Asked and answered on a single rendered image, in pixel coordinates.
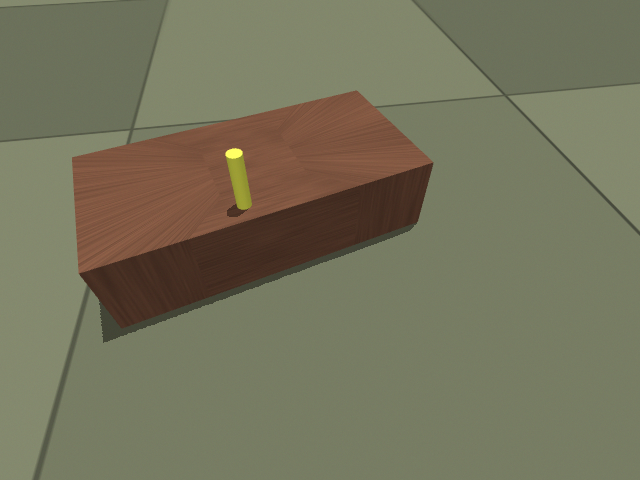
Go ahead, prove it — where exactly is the can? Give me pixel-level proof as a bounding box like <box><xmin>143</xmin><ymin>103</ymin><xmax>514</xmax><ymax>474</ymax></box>
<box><xmin>225</xmin><ymin>148</ymin><xmax>252</xmax><ymax>210</ymax></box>

